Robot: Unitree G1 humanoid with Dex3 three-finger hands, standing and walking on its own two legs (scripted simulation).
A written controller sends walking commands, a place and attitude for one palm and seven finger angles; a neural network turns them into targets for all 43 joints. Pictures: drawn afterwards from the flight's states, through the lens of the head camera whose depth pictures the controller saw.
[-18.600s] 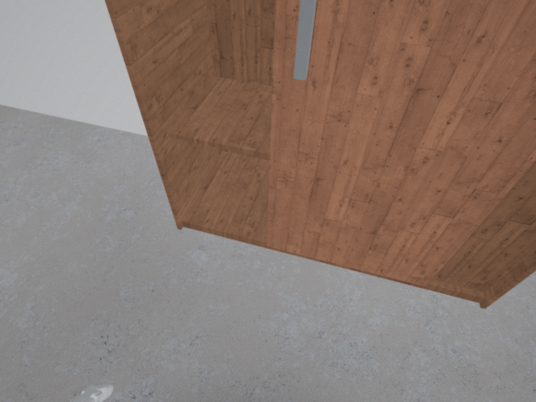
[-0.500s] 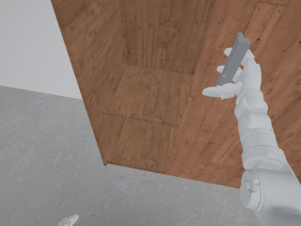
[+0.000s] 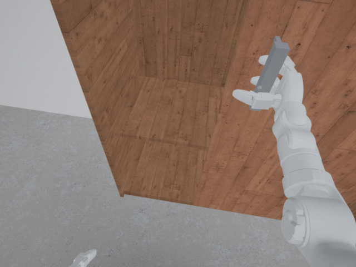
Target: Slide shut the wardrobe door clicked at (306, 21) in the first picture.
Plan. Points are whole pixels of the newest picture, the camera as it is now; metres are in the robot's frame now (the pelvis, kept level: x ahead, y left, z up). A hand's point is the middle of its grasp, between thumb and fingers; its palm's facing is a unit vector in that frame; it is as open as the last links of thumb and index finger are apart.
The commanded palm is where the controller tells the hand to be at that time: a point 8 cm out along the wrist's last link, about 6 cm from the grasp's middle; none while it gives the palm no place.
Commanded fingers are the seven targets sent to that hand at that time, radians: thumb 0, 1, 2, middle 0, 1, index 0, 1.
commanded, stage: grip the handle and tug to test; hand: right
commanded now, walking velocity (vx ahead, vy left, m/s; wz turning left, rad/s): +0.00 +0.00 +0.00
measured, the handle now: (265, 75) +0.52 -0.14 +0.18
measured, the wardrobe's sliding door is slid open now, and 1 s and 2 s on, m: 0.41 0.41 0.38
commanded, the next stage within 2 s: tug the door sideways, standing still in 1.10 s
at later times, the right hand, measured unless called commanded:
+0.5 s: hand (259, 87) +0.47 -0.12 +0.19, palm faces +0.08 +1.00 -0.01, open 6.3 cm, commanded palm +0.44 -0.17 +0.18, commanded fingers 0.00 -0.90 -0.90 0.45 1.40 0.45 1.40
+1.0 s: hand (259, 87) +0.47 -0.12 +0.19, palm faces +0.07 +1.00 +0.00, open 6.3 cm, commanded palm +0.41 -0.17 +0.18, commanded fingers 0.00 -0.90 -0.90 0.45 1.40 0.45 1.40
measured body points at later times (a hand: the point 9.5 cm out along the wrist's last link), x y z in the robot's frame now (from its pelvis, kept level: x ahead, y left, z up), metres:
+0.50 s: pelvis +0.00 +0.00 +0.00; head +0.02 +0.02 +0.45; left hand +0.08 +0.25 -0.12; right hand +0.46 -0.17 +0.19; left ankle +0.03 +0.13 -0.74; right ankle -0.04 -0.12 -0.74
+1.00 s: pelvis +0.02 +0.00 +0.00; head +0.03 +0.02 +0.45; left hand +0.11 +0.25 -0.11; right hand +0.46 -0.17 +0.19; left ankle +0.03 +0.13 -0.74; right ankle -0.04 -0.12 -0.74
